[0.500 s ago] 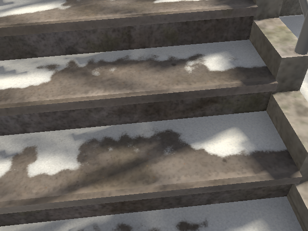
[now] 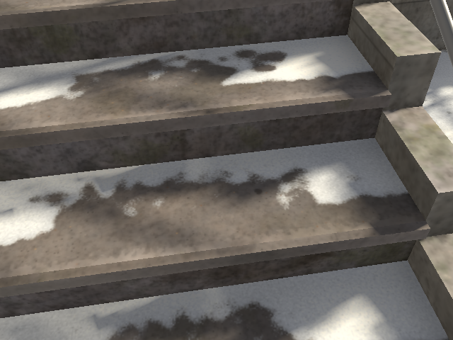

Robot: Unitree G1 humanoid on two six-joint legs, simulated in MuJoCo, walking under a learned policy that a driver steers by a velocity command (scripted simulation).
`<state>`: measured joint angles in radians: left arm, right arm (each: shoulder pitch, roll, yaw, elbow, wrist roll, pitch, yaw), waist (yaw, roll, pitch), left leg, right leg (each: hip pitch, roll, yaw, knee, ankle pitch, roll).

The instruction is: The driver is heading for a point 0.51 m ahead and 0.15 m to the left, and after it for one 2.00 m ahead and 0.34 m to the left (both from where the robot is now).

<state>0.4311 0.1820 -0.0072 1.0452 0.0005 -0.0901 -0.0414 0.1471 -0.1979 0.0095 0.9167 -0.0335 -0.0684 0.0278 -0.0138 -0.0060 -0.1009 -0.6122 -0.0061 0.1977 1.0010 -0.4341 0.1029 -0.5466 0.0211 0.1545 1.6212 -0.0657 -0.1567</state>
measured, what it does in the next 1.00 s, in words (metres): climbs, turning left: right foot 0.17 m higher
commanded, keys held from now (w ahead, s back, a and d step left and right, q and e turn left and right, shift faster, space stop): w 0.24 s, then w+q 0.72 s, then w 0.04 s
